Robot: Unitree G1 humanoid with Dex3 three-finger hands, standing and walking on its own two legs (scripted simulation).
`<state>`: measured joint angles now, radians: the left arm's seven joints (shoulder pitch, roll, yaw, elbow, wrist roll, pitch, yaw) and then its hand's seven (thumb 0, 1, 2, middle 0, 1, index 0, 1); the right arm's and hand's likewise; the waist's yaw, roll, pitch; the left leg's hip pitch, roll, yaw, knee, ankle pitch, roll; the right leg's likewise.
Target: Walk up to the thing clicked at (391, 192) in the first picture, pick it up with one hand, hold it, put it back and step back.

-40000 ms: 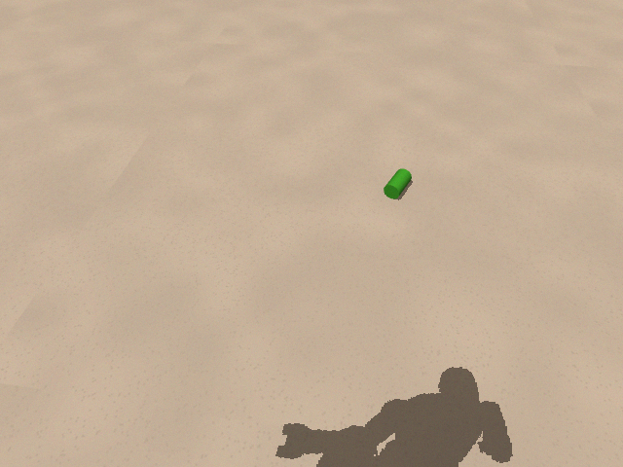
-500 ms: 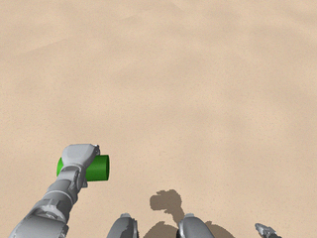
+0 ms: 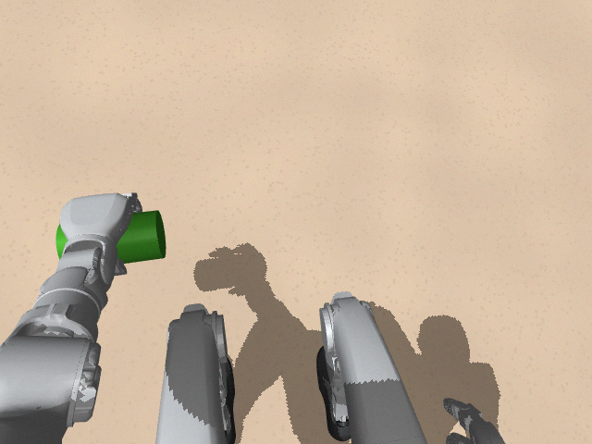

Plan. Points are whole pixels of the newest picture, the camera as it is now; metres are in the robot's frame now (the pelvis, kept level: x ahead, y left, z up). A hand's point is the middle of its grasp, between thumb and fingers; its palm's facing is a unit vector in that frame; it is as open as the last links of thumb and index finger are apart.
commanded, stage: crouch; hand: left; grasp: from above
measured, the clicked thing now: (115, 240) +0.42 +0.25 -0.19
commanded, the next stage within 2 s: lower in 0.90 s
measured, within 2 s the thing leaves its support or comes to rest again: neither
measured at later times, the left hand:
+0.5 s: hand (130, 243) +0.43 +0.26 -0.28, palm faces -0.48 -0.05 -0.88, open 10.4 cm
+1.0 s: hand (138, 243) +0.44 +0.26 -0.33, palm faces -0.47 -0.05 -0.88, open 10.4 cm
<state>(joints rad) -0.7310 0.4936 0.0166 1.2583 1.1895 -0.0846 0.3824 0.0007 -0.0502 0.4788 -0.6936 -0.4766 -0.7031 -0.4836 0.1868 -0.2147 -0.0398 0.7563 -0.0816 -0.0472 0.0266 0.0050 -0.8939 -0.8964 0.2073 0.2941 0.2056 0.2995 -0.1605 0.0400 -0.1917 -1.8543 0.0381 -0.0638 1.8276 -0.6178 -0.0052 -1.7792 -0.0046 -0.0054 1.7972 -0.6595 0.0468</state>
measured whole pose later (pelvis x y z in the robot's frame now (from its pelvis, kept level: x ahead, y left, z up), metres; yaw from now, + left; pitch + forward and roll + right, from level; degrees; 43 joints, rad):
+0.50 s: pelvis -0.01 -0.01 -0.10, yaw -2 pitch +37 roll -6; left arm -0.86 0.63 0.08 1.35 1.22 -0.12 0.38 0.00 -0.04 0.45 -0.73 -0.42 -0.74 -0.43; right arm 0.15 -0.26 -0.01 0.74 -0.12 -0.07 0.10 0.00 -0.91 -0.90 0.21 0.29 0.20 0.30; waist -0.20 0.00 -0.11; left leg -2.15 0.04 -0.12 2.15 -0.66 -0.03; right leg -2.06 0.02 -0.03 2.11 -0.70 0.04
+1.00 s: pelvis -0.02 -0.01 -0.15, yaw -4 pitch +35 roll -7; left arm -0.94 0.71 0.12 1.45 1.25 -0.16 0.40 0.00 -0.04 0.42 -0.73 -0.41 -0.74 -0.42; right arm 0.15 -0.25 0.04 0.77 -0.14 -0.07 0.12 0.00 -0.91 -0.90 0.21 0.29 0.20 0.30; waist -0.23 -0.01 -0.05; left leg -2.29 0.03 -0.15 2.32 -0.65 -0.03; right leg -2.20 0.03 -0.04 2.27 -0.70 0.05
